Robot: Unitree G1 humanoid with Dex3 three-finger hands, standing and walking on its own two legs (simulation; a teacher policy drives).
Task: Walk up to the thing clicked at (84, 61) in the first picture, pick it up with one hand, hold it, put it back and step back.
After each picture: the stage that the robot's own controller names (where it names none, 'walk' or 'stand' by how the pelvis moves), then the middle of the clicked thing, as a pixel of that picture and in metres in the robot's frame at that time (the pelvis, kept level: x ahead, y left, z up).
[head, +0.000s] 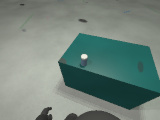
stand; (84, 60) +0.60 +0.10 -0.11
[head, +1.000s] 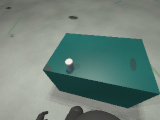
walk; (70, 65) +0.47 +0.23 -0.09
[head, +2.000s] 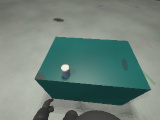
stand; (66, 71) +0.42 +0.22 -0.09
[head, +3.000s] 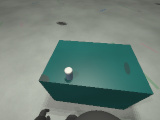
stand; (69, 73) +0.42 +0.21 -0.11
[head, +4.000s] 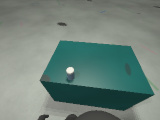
stand; (70, 73) +0.42 +0.20 -0.10
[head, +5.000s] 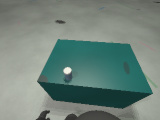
stand; (68, 74) +0.41 +0.21 -0.11
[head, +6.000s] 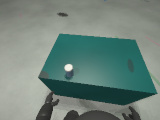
rise first; (69, 70) +0.41 +0.20 -0.10
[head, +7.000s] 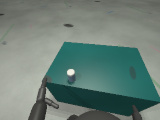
rise first; (71, 75) +0.40 +0.20 -0.11
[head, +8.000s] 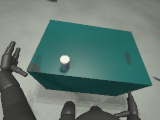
go down; (65, 63) +0.43 +0.18 -0.05
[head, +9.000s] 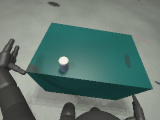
go down; (64, 64) +0.42 +0.19 -0.04
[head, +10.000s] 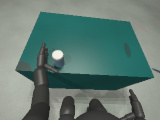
close in; (58, 59) +0.43 +0.20 +0.00
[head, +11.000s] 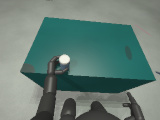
lift; (64, 63) +0.41 +0.17 +0.00
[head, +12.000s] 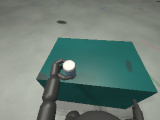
lift; (70, 70) +0.31 +0.14 +0.11
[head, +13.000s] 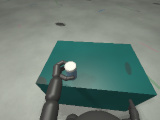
hold; (71, 71) +0.32 +0.14 +0.10
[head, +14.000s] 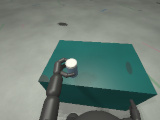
hold; (72, 68) +0.34 +0.14 +0.10
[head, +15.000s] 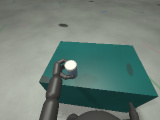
hold; (71, 70) +0.32 +0.14 +0.11
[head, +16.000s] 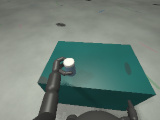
crouch; (70, 67) +0.35 +0.15 +0.09
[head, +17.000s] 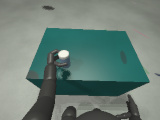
lower; (64, 59) +0.42 +0.17 +0.04
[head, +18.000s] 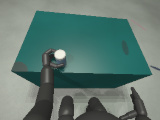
lower; (60, 59) +0.43 +0.17 +0.01
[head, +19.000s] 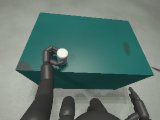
lower; (62, 57) +0.45 +0.17 +0.01
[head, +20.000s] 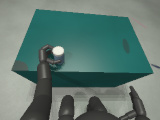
lower; (59, 55) +0.45 +0.18 +0.01
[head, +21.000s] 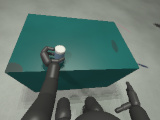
loosen; (59, 54) +0.49 +0.14 +0.01
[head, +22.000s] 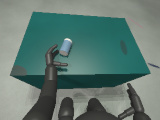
open; (66, 47) +0.56 +0.14 -0.03
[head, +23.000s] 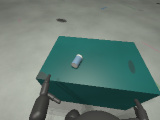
sink last; (77, 61) +0.55 +0.15 -0.07
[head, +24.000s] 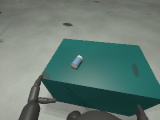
stand; (77, 61) +0.56 +0.18 -0.07
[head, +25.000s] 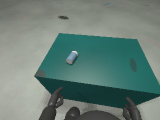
stand; (72, 57) +0.56 +0.21 -0.06
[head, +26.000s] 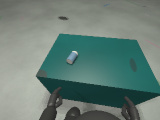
stand; (72, 57) +0.57 +0.20 -0.06
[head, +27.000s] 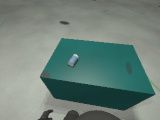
stand; (73, 60) +0.59 +0.21 -0.11
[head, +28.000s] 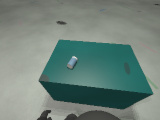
stand; (72, 62) +0.57 +0.21 -0.13
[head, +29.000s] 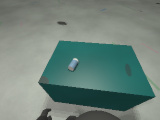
stand; (73, 64) +0.55 +0.19 -0.13
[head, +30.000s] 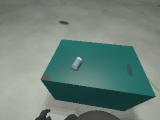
stand; (77, 63) +0.56 +0.17 -0.13
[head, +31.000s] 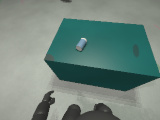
walk; (81, 44) +0.67 +0.12 -0.11
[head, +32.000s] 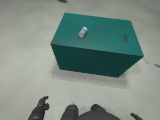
walk; (82, 32) +0.90 +0.15 -0.12
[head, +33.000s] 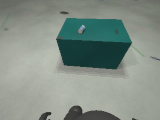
stand; (81, 29) +1.14 +0.25 -0.12
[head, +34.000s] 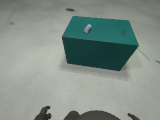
stand; (87, 28) +1.16 +0.15 -0.13
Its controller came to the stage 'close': yes
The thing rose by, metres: 0.22
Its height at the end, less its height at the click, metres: -0.02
